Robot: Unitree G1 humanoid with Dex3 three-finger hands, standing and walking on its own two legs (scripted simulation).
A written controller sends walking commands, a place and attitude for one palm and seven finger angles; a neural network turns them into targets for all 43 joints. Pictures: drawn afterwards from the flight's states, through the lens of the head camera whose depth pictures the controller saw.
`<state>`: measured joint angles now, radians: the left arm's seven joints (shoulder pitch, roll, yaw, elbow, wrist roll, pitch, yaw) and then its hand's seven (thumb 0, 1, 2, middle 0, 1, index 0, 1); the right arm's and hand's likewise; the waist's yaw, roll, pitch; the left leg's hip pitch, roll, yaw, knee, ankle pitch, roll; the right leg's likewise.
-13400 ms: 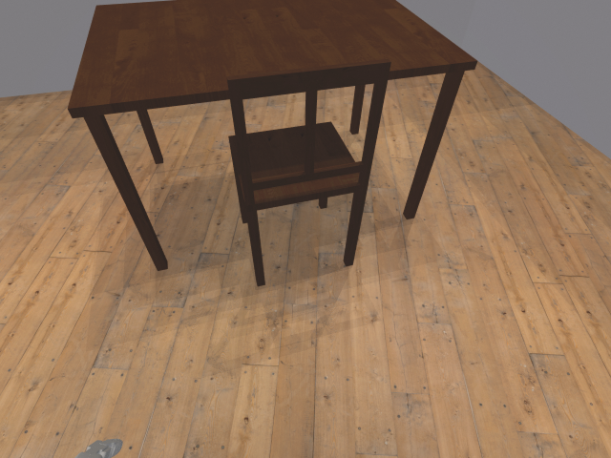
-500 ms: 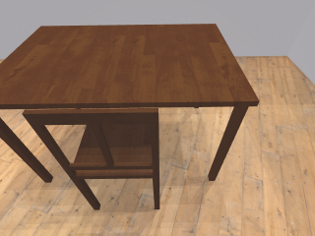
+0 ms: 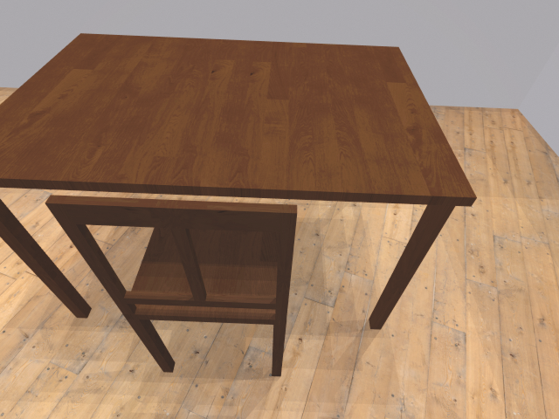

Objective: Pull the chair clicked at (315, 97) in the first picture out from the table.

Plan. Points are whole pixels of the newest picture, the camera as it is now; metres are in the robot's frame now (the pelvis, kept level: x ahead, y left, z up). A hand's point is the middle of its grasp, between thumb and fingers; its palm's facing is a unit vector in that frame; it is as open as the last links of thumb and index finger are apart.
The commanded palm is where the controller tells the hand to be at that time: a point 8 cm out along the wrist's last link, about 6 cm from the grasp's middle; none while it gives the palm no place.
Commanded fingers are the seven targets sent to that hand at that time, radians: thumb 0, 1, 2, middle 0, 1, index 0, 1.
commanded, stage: look again from close up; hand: left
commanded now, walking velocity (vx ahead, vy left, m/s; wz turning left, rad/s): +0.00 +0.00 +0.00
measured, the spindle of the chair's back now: (191, 266) +0.41 +0.21 -0.11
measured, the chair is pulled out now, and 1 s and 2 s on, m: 0.00 0.00 0.00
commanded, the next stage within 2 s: raise the hand toward the chair's back in 1.96 s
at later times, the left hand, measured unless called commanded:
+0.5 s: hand out of the picture +0.02 +0.18 -0.17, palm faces +0.02 -0.98 -0.21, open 7.4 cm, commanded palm none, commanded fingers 0.00 0.90 0.90 -0.20 -0.30 -0.20 -0.30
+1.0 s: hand out of the picture +0.00 +0.16 -0.17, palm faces +0.03 -0.98 -0.18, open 7.4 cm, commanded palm none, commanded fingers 0.00 0.90 0.90 -0.20 -0.30 -0.20 -0.30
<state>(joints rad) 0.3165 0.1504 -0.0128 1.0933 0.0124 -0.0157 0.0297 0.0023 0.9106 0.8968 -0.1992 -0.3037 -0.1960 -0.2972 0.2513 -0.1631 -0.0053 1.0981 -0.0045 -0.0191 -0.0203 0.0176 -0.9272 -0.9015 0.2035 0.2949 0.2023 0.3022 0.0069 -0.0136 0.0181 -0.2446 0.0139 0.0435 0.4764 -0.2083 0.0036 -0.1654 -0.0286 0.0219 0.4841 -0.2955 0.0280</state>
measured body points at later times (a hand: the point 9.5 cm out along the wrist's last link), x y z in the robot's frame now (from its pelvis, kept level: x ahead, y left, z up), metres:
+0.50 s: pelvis +0.02 +0.00 +0.00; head +0.02 +0.00 +0.45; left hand +0.02 +0.23 -0.16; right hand +0.02 -0.22 -0.16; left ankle +0.03 +0.12 -0.74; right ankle -0.02 -0.14 -0.74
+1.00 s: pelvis +0.02 -0.01 +0.00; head +0.02 +0.00 +0.45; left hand +0.00 +0.21 -0.16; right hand +0.02 -0.23 -0.16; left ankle +0.03 +0.12 -0.74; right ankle -0.02 -0.14 -0.74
